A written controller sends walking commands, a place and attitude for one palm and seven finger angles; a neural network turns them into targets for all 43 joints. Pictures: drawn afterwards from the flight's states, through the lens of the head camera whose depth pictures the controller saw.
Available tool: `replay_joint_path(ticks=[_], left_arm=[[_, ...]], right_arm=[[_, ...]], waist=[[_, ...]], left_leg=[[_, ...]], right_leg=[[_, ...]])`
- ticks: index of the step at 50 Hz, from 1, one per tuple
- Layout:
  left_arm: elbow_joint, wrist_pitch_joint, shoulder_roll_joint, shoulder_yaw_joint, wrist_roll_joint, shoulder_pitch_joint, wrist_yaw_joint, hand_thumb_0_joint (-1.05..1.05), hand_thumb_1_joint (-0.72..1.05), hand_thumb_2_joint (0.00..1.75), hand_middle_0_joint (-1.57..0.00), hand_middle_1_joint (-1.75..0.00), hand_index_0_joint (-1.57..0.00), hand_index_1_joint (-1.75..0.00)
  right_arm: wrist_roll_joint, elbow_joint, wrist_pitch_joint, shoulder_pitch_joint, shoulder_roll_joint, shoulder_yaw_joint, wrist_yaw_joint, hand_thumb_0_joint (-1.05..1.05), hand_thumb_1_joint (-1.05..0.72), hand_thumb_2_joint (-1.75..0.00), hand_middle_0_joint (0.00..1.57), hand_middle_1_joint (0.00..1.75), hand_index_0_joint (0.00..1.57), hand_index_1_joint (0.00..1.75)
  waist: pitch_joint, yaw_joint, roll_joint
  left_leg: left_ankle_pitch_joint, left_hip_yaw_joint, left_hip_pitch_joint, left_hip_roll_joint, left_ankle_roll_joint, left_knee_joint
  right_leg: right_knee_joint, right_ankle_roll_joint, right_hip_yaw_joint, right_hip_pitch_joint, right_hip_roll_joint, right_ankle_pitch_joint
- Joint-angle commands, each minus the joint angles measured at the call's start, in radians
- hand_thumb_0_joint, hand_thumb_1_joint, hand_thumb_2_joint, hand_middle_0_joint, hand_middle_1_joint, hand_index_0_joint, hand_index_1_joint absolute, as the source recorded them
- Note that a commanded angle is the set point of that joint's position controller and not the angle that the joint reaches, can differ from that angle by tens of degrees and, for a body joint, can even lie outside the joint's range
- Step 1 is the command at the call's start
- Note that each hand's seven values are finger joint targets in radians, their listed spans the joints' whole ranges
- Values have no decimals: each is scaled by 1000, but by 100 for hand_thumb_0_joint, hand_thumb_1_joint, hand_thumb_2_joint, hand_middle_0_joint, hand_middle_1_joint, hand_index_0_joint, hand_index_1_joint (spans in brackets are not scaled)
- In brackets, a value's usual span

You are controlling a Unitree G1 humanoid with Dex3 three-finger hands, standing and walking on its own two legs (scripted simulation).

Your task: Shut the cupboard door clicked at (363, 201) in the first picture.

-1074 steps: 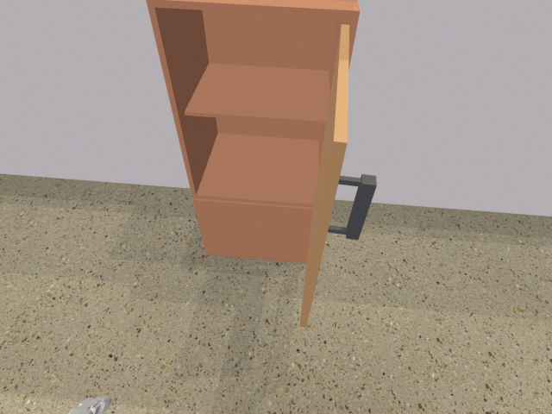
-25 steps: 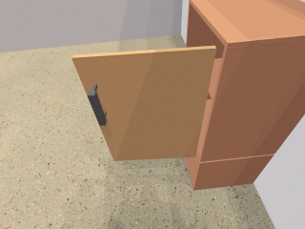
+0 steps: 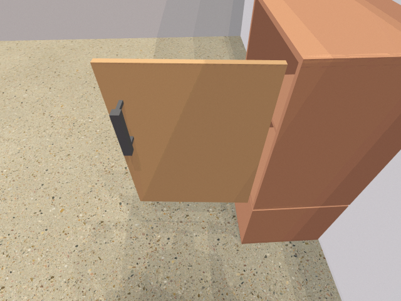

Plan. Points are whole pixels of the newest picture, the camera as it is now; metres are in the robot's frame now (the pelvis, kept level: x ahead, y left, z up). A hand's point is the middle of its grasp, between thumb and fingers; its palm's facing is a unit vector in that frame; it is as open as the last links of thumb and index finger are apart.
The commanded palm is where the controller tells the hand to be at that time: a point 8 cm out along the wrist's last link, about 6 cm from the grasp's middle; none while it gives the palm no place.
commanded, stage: come to a stop and stand still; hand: left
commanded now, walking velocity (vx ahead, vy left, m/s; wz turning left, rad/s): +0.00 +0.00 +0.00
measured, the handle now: (124, 128) +0.51 +0.23 +0.04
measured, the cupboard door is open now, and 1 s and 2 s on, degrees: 86 86 86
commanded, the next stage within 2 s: look again from close up in 1.06 s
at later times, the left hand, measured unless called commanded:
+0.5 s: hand out of the picture +0.05 +0.16 -0.17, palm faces +0.00 -0.98 -0.21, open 7.3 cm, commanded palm none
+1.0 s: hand out of the picture +0.07 +0.13 -0.17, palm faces +0.03 -0.98 -0.20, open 7.3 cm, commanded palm none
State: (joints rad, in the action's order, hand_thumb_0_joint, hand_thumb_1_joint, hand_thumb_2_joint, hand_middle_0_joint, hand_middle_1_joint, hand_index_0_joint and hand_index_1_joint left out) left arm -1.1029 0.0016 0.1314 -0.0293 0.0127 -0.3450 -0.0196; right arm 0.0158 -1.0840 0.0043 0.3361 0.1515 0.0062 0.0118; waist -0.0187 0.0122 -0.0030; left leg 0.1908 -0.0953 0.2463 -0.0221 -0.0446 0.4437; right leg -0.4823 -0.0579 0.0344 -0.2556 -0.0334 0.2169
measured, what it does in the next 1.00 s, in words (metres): shifts its weight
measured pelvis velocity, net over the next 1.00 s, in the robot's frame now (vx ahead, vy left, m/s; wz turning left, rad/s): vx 0.07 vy -0.04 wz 0.01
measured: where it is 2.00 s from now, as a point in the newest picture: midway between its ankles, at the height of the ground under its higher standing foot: outside the picture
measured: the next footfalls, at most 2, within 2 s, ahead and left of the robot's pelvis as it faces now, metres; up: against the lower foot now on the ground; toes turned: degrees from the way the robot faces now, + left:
none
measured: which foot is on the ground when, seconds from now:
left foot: down 0.00-1.00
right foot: down 0.00-1.00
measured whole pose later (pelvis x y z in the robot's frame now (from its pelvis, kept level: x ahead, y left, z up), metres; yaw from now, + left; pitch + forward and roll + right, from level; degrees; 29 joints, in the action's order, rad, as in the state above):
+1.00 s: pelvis +0.07 -0.04 +0.00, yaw +1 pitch +0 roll +1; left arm -1.11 0.02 0.15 -0.02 0.01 -0.29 -0.04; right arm 0.01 -1.13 0.01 0.25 0.15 0.01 0.04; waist -0.04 -0.01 0.01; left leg 0.27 -0.06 0.11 0.02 0.02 0.39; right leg -0.38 -0.10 0.05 -0.10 -0.09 0.28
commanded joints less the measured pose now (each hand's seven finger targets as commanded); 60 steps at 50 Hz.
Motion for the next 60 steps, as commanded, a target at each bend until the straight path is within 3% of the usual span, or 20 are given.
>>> replay_joint_path(ticks=[1,5,12,16,20,34,46,60], left_arm=[[37,30,113,21,-3,-27,-11,0,90,90,-20,-30,-20,-30],[24,36,101,16,-4,-30,-13,0,90,90,-20,-30,-20,-30],[16,39,101,17,-4,-24,-17,0,90,90,-20,-30,-20,-30],[15,38,107,19,-4,-17,-18,0,90,90,-20,-30,-20,-30],[16,42,120,23,-5,-15,-20,0,90,90,-20,-30,-20,-30],[17,40,146,34,-6,-14,-27,0,90,90,-20,-30,-20,-30],[19,35,150,39,-6,-26,-30,0,90,90,-20,-30,-20,-30],[11,33,129,35,-9,-35,-25,0,90,90,-20,-30,-20,-30]], right_arm=[[-4,10,25,57,73,-5,11,0,-90,-90,20,30,20,30],[-5,4,32,51,72,-1,15,0,-90,-90,20,30,20,30],[-7,-16,40,37,69,3,22,0,-90,-90,20,30,20,30],[-7,-22,38,27,71,2,24,0,-90,-90,20,30,20,30],[-8,-25,39,21,81,1,27,0,-90,-90,20,30,20,30],[-6,-30,28,-8,87,-1,34,0,-90,-90,20,30,20,30],[-8,-29,21,-14,81,-4,39,0,-90,-90,20,30,20,30],[-6,-43,22,5,70,-2,39,0,-90,-90,20,30,20,30]], waist=[[-76,-3,-38],[-66,-7,7],[-33,-13,8],[-34,-13,14],[10,-13,27],[2,-17,20],[-10,-20,37],[-39,-20,5]], left_leg=[[143,150,8,115,-1,-136],[58,149,-13,117,0,-129],[-86,138,-57,128,0,-115],[-103,134,-73,129,1,-117],[-153,125,-102,130,5,-102],[-172,99,-116,121,20,-77],[-125,76,-103,113,30,-70],[-110,99,-111,120,25,-94]], right_leg=[[174,-12,-180,-72,130,198],[162,-8,-169,-36,131,94],[128,-2,-143,37,135,-108],[126,-2,-141,48,134,-140],[115,-1,-139,92,144,-241],[119,23,-140,150,160,-444],[139,55,-141,184,162,-522],[173,42,-138,140,149,-322]])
